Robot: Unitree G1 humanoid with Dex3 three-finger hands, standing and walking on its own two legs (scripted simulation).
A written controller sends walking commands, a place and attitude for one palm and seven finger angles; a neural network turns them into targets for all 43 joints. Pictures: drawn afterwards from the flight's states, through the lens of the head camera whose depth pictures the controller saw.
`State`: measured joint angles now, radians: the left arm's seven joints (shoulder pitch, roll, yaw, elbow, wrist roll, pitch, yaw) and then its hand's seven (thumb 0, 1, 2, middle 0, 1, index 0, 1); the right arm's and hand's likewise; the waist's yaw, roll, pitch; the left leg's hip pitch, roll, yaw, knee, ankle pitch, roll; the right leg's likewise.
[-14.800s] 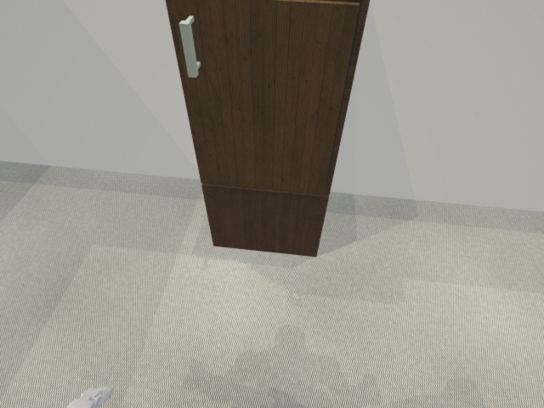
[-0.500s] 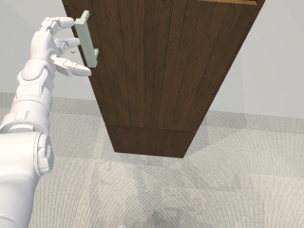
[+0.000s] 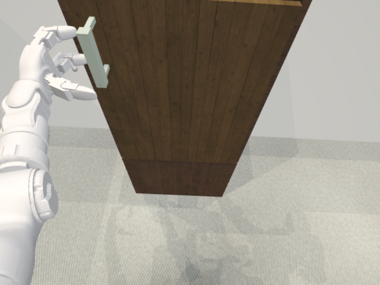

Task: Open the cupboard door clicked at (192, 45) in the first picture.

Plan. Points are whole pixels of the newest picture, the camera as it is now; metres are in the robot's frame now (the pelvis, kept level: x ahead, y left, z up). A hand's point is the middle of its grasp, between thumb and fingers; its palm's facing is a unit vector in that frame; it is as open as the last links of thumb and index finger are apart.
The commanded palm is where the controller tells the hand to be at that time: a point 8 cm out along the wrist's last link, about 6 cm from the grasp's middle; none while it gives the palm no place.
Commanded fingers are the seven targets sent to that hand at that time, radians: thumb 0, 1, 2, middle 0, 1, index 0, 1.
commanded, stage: move the hooked fingers beside the handle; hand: left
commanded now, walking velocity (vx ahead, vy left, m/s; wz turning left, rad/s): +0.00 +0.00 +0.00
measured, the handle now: (96, 54) +0.55 +0.18 +0.16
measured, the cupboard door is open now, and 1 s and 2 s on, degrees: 0 0 0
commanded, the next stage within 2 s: slide the fingers in behind the handle in 1.96 s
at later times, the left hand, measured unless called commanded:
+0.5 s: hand (70, 66) +0.51 +0.22 +0.17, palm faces -0.05 -1.00 +0.01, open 14.2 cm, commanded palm +0.49 +0.27 +0.16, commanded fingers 0.00 -0.50 0.30 -0.30 -1.20 -0.30 -1.20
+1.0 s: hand (50, 66) +0.51 +0.25 +0.16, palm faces -0.05 -1.00 +0.01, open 14.0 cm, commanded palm +0.48 +0.30 +0.16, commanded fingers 0.00 -0.50 0.30 -0.30 -1.20 -0.30 -1.20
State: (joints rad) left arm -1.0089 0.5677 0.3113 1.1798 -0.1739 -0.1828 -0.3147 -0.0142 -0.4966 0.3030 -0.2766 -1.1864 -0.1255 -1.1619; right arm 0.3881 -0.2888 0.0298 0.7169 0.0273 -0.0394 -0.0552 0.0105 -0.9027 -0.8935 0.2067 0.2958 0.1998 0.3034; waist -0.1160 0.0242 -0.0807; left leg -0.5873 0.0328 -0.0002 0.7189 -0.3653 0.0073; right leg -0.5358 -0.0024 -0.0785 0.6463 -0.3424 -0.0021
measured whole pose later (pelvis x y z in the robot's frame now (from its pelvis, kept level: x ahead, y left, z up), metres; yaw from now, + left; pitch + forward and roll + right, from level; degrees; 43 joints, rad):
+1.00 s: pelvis +0.01 +0.01 +0.00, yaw -3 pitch +15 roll -3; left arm -0.97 0.75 0.46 1.22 -0.13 -0.17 -0.48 -0.01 -0.50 0.30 -0.30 -1.20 -0.30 -1.20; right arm 0.44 -0.30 0.04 0.64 0.04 0.05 -0.07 0.01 -0.90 -0.89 0.21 0.30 0.20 0.30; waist -0.16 0.02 -0.10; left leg -0.61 0.05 0.04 0.73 -0.38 0.02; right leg -0.56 0.02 -0.04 0.62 -0.33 0.01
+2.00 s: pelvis +0.00 +0.01 +0.00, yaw -3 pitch +15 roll -3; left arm -0.96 0.73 0.45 1.21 -0.15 -0.16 -0.49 -0.01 -0.50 0.30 -0.30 -1.20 -0.30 -1.20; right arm 0.45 -0.30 0.04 0.64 0.04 0.06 -0.07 0.01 -0.90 -0.89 0.21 0.30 0.20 0.30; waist -0.16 0.03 -0.10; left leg -0.61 0.06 0.04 0.73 -0.38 0.01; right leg -0.56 0.02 -0.04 0.63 -0.32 0.01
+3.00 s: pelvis -0.01 +0.00 +0.00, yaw -3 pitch +13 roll -2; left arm -0.95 0.55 0.37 1.14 -0.14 -0.18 -0.33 -0.01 -0.50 0.30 -0.30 -1.20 -0.30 -1.20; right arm 0.43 -0.29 0.03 0.66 0.03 0.02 -0.05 0.01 -0.90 -0.89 0.21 0.30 0.20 0.30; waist -0.15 0.04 -0.09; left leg -0.57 0.05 0.04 0.71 -0.36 0.01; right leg -0.53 0.02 -0.03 0.64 -0.32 0.00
